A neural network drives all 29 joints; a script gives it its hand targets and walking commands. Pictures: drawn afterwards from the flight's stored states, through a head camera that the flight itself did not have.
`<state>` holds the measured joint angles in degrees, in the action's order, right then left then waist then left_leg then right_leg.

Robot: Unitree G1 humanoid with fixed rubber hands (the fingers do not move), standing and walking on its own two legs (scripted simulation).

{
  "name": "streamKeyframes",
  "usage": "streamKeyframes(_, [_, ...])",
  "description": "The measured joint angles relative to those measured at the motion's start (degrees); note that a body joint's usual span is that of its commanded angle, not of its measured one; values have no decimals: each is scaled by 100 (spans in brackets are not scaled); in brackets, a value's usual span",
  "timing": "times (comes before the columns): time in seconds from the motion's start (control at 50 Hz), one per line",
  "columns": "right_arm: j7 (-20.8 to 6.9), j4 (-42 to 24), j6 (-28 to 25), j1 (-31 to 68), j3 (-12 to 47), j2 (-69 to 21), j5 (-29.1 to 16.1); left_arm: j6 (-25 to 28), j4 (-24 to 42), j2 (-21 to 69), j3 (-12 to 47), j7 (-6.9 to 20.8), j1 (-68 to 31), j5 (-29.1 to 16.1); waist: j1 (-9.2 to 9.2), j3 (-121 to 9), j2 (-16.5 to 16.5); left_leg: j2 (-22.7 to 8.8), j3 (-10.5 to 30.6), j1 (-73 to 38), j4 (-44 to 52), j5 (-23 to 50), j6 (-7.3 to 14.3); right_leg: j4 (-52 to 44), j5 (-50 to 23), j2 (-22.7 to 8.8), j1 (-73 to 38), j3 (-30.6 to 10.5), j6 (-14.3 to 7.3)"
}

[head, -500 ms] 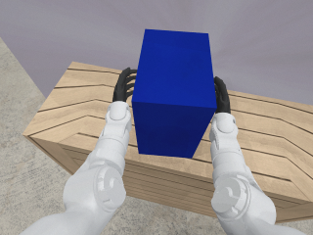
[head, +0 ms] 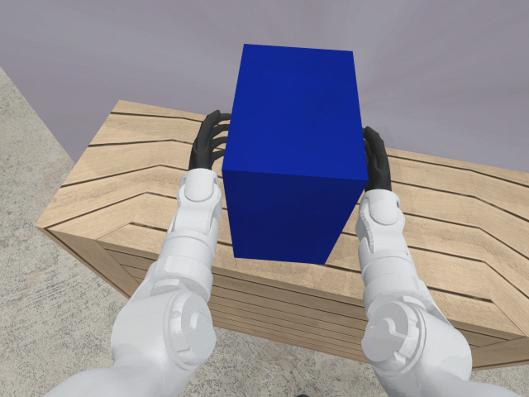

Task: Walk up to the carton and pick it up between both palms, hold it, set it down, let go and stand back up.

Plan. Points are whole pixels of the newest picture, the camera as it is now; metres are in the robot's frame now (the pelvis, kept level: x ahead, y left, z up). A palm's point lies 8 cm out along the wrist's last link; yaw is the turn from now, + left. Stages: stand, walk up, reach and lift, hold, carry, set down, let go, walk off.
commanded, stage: reach and lift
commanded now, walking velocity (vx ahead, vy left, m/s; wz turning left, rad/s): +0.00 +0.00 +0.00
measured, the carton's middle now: (287, 164) +0.47 -0.05 +0.02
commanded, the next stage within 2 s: none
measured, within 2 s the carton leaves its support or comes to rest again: neither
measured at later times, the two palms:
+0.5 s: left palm (204, 164) +0.45 +0.08 +0.07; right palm (374, 182) +0.41 -0.18 +0.06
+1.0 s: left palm (202, 170) +0.44 +0.08 +0.06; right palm (372, 184) +0.41 -0.17 +0.05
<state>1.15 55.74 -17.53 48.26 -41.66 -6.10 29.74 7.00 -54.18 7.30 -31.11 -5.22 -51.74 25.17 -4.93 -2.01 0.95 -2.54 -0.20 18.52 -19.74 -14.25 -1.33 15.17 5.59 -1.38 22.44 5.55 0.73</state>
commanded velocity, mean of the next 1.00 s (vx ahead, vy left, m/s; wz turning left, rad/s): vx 0.00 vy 0.00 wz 0.00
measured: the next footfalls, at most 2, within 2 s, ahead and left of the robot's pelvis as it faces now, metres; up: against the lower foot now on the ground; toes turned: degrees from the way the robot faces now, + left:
none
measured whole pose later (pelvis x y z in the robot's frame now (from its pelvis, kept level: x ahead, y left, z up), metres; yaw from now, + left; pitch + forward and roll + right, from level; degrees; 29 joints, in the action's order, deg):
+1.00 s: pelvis -0.01 +0.00 +0.00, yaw +2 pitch +18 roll -1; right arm 5.4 65.3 -28.6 48.3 -41.2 -2.6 28.6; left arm 12.1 -56.4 7.5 -27.3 -8.2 -50.9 24.5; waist -5.5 -6.9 0.4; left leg -2.7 0.9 25.4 -20.6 -13.0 -1.7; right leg 13.8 4.0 -1.8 27.1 9.0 0.0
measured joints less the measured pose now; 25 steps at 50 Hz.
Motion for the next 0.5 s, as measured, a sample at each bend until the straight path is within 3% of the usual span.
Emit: streamKeyframes(0.5, [77,178,-173,-22,8,57,-137,-63,76,34,127,-61,30,-14,-90,-60,-62,-4,36,104,-37,5,-1,-32,-3,-29,24,137,-9])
